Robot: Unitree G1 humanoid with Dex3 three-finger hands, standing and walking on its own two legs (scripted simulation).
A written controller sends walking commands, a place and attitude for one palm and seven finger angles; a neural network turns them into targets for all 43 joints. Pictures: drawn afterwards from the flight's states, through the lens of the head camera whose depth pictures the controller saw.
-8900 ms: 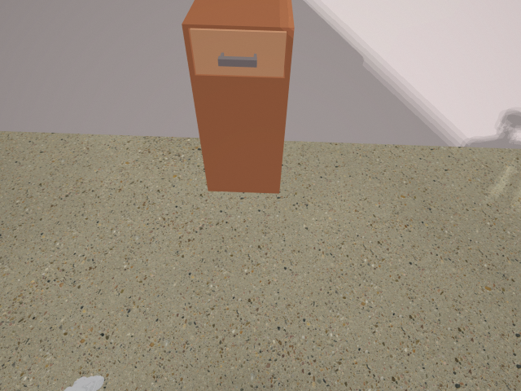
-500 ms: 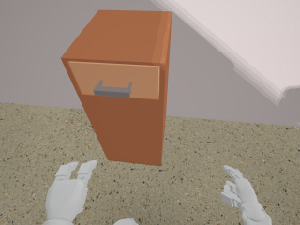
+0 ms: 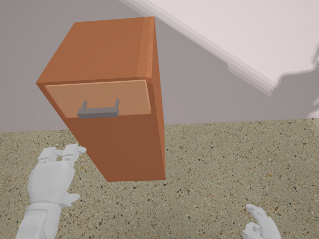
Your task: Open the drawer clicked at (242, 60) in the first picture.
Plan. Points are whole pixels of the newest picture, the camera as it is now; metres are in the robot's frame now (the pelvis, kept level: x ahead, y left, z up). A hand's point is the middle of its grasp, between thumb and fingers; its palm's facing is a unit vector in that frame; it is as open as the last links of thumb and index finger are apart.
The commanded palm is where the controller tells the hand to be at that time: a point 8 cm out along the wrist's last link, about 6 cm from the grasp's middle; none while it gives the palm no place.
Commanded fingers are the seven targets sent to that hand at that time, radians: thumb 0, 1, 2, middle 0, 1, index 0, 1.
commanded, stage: raise the hand with hooked fingers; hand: left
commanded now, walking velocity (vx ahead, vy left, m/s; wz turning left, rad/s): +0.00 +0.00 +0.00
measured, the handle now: (99, 107) +0.52 +0.27 +0.00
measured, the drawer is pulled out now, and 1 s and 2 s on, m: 0.00 0.00 0.00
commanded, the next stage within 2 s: move the hooked fingers above the handle in 0.94 s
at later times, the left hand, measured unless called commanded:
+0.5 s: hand (44, 145) +0.29 +0.30 +0.11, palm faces +0.11 -0.08 -0.99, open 13.8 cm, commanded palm +0.26 +0.30 +0.17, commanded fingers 0.00 -0.50 0.30 -0.30 -1.20 -0.30 -1.20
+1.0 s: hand (40, 150) +0.28 +0.29 +0.11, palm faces +0.11 -0.08 -0.99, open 13.8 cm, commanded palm +0.25 +0.30 +0.17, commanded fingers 0.00 -0.50 0.30 -0.30 -1.20 -0.30 -1.20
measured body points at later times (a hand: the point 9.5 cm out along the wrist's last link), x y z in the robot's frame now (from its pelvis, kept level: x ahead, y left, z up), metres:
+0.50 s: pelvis -0.01 +0.05 +0.02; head -0.01 +0.02 +0.47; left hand +0.28 +0.30 +0.16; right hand +0.21 -0.14 -0.07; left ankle +0.01 +0.14 -0.71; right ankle -0.03 -0.07 -0.71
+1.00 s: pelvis -0.03 +0.05 +0.03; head -0.02 +0.02 +0.47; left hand +0.26 +0.30 +0.17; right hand +0.15 -0.17 -0.09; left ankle +0.01 +0.14 -0.71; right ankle -0.03 -0.07 -0.71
